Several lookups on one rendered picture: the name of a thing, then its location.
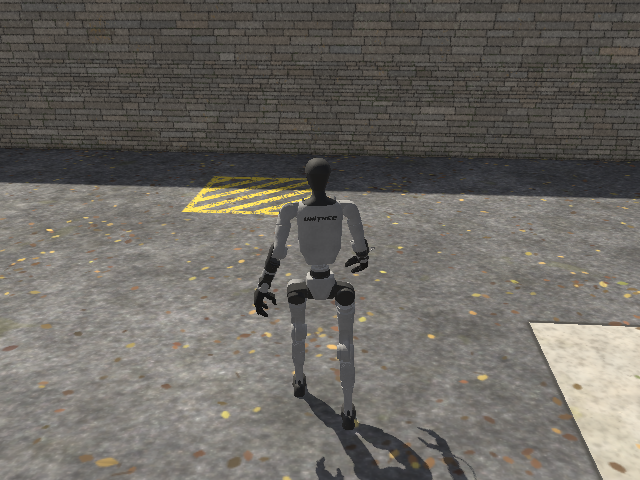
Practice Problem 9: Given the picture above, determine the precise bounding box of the left robot hand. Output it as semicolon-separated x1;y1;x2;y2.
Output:
254;289;277;317

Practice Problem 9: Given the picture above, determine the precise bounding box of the right robot hand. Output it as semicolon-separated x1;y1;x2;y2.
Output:
345;256;368;273

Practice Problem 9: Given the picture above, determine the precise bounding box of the robot right upper arm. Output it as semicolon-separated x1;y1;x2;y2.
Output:
339;200;367;253

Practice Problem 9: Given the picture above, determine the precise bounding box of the left robot thigh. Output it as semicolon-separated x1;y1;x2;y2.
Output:
287;279;307;341

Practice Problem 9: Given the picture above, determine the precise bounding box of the right robot forearm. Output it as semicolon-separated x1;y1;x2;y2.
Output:
355;237;369;263

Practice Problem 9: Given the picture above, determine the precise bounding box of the robot left upper arm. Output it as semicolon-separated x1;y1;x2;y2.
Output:
271;202;298;260

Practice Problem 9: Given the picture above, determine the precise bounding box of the robot right foot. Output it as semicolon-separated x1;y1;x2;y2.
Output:
341;403;356;430

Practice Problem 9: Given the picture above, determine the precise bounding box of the left robot forearm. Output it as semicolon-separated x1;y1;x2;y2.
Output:
257;243;280;293

